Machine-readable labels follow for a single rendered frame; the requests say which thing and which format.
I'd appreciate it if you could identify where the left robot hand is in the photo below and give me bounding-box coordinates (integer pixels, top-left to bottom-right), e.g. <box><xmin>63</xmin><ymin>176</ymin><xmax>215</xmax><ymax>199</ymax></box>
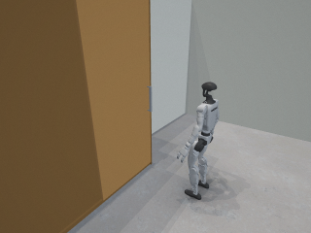
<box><xmin>177</xmin><ymin>147</ymin><xmax>189</xmax><ymax>163</ymax></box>

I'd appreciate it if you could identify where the wardrobe door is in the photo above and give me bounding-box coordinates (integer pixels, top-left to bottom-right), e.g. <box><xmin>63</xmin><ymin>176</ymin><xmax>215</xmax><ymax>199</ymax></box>
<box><xmin>0</xmin><ymin>0</ymin><xmax>102</xmax><ymax>233</ymax></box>
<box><xmin>74</xmin><ymin>0</ymin><xmax>151</xmax><ymax>201</ymax></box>

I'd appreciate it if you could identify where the robot foot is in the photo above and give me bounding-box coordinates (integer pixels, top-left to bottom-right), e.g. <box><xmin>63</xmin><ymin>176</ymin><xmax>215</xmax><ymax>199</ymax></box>
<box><xmin>198</xmin><ymin>180</ymin><xmax>209</xmax><ymax>189</ymax></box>
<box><xmin>185</xmin><ymin>189</ymin><xmax>201</xmax><ymax>200</ymax></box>

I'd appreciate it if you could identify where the left robot forearm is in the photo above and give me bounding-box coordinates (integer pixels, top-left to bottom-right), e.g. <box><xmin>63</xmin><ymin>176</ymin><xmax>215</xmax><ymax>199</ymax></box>
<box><xmin>184</xmin><ymin>125</ymin><xmax>199</xmax><ymax>150</ymax></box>

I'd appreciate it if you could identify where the robot right upper arm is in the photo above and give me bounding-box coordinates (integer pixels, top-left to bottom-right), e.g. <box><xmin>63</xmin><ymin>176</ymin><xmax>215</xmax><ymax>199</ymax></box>
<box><xmin>213</xmin><ymin>99</ymin><xmax>220</xmax><ymax>119</ymax></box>

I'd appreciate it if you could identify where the robot left upper arm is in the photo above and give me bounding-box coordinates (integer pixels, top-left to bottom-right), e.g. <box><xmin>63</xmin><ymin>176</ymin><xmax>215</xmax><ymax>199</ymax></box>
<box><xmin>196</xmin><ymin>104</ymin><xmax>207</xmax><ymax>132</ymax></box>

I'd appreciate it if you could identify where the robot right foot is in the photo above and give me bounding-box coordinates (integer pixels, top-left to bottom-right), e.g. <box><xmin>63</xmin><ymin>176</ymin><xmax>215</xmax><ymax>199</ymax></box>
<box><xmin>198</xmin><ymin>180</ymin><xmax>209</xmax><ymax>189</ymax></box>

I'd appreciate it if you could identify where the robot left foot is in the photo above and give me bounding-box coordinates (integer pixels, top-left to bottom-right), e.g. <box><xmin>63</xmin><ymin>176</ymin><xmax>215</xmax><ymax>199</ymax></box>
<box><xmin>185</xmin><ymin>189</ymin><xmax>201</xmax><ymax>200</ymax></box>

